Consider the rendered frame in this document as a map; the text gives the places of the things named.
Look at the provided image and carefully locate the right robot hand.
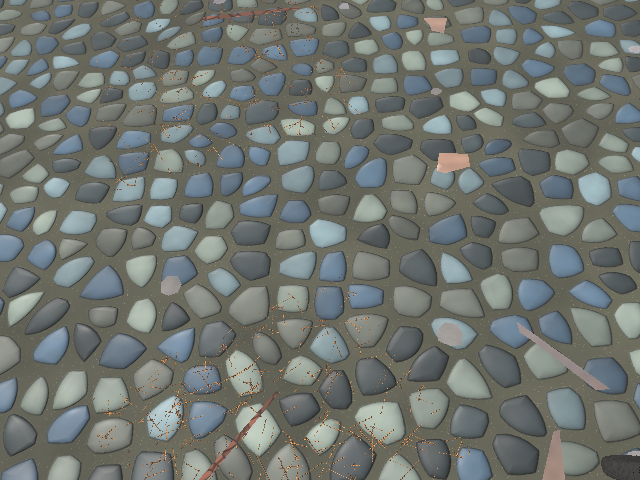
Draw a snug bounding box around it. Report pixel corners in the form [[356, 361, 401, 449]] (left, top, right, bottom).
[[601, 455, 640, 480]]

